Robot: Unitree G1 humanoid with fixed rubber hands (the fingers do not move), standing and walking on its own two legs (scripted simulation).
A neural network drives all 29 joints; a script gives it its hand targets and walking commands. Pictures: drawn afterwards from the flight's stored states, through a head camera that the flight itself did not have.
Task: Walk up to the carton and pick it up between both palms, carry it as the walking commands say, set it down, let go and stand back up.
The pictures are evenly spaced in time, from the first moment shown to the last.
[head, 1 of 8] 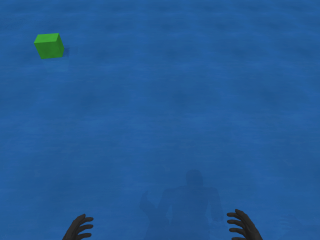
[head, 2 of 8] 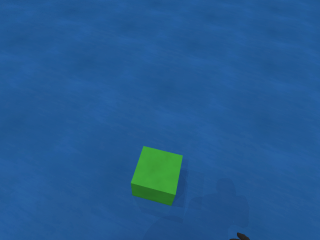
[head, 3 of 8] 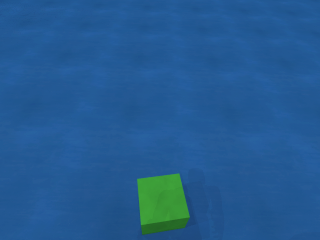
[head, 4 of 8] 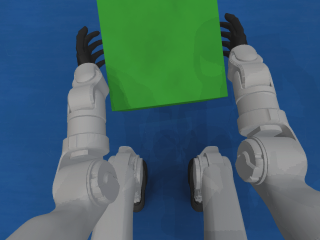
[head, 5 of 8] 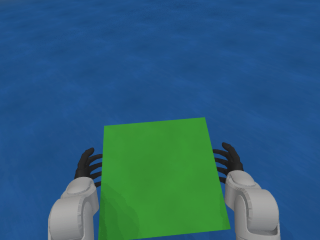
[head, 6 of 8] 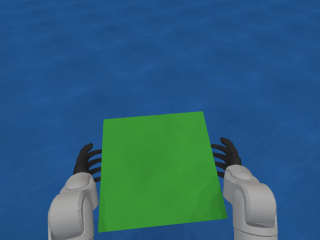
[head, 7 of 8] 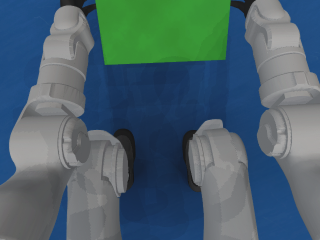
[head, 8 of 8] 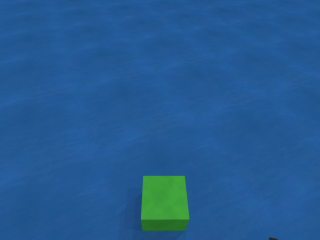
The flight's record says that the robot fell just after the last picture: no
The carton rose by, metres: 0.69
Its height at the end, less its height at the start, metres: +0.00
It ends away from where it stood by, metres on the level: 0.82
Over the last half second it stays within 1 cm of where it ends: yes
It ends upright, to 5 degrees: yes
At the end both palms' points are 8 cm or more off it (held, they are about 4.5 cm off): yes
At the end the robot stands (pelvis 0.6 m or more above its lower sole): yes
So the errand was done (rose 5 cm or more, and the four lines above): yes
